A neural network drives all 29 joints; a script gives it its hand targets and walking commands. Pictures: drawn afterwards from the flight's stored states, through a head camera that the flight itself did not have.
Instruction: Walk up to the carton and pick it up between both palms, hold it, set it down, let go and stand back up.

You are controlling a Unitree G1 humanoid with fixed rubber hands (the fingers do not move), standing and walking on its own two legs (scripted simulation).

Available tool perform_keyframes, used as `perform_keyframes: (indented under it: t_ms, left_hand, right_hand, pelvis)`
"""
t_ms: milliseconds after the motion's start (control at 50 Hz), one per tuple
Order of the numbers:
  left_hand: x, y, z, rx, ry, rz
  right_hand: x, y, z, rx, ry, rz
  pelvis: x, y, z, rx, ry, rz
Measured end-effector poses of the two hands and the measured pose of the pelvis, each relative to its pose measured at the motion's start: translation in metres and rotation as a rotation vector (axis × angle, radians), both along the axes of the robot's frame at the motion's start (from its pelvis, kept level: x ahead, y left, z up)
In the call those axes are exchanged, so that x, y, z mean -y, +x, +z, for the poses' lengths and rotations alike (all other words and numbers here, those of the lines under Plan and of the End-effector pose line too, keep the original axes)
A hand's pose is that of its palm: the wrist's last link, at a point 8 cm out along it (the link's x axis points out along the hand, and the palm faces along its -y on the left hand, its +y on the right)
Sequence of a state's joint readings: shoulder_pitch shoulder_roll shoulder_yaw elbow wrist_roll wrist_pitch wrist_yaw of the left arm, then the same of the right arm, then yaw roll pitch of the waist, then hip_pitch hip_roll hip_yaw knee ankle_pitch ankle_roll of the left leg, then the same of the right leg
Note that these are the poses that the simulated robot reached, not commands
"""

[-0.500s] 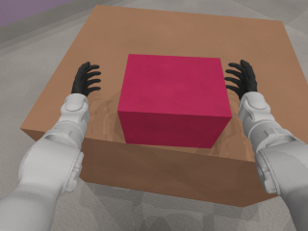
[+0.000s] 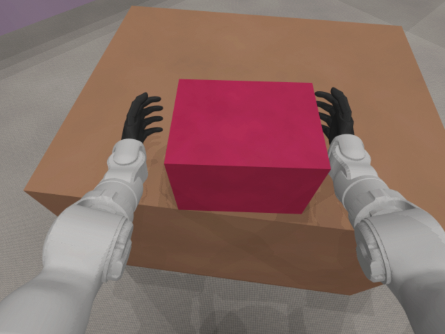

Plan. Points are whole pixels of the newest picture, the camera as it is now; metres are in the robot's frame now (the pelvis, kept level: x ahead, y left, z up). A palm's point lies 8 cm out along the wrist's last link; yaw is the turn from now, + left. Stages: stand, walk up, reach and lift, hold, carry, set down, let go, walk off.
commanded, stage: reach and lift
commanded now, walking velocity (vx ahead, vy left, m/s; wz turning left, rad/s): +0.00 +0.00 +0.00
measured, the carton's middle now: (242, 149) +0.47 -0.03 +0.02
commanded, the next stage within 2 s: none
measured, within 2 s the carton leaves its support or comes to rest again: neither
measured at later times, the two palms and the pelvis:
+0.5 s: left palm (143, 133) +0.47 +0.15 +0.07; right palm (333, 134) +0.46 -0.19 +0.08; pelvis +0.01 +0.01 +0.01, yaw -1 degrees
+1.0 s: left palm (141, 135) +0.47 +0.16 +0.07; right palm (332, 140) +0.45 -0.18 +0.07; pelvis +0.04 +0.01 +0.04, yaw +0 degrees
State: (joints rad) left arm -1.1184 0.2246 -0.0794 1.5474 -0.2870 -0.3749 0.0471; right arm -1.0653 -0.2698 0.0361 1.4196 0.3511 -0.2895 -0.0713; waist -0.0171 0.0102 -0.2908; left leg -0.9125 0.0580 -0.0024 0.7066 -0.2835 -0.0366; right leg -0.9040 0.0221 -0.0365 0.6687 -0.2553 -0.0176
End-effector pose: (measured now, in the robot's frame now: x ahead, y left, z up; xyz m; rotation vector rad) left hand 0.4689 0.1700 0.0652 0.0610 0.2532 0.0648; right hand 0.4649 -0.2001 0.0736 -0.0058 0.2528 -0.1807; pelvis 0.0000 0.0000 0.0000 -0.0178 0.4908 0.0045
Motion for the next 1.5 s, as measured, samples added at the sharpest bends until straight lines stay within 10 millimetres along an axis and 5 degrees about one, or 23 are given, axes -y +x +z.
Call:
perform_keyframes:
  t_ms: [200,840,1500]
  left_hand:
    - [0.02,0.005,0.008,0.014,-0.02,-0.031]
    - [0.012,-0.002,0.007,0.018,-0.028,-0.028]
    - [0.012,-0.003,0.007,0.039,-0.01,-0.033]
  right_hand:
    - [-0.006,-0.001,0.001,-0.004,0.004,-0.004]
    - [-0.015,-0.016,-0.001,0.061,-0.038,-0.014]
    - [-0.016,-0.018,0.001,0.068,-0.095,-0.007]
  pelvis:
    - [-0.004,0.003,0.005,0.015,0.0,-0.01]
    - [-0.012,0.031,0.038,0.19,0.007,0.011]
    - [-0.006,0.041,0.041,0.209,0.007,0.014]
